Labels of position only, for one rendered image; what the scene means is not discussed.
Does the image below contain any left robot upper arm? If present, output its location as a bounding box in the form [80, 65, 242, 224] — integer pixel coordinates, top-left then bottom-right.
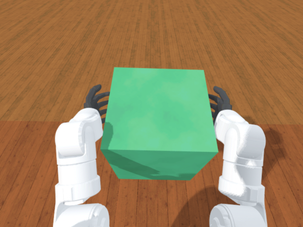
[54, 203, 109, 227]

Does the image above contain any robot right hand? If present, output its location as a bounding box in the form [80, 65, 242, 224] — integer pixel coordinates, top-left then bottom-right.
[208, 86, 232, 124]

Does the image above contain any robot left hand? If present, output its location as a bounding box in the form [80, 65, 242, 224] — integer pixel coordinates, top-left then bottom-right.
[84, 84, 110, 124]

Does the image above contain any right robot forearm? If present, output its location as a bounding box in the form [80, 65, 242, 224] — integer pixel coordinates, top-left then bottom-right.
[214, 110, 267, 227]

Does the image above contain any left robot forearm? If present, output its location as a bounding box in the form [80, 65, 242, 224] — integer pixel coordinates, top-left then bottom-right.
[53, 108, 103, 227]

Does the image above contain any carton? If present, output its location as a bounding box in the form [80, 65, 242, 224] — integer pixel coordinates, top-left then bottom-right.
[100, 67, 218, 180]

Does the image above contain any right robot upper arm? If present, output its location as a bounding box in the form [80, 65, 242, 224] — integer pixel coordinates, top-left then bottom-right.
[209, 204, 266, 227]

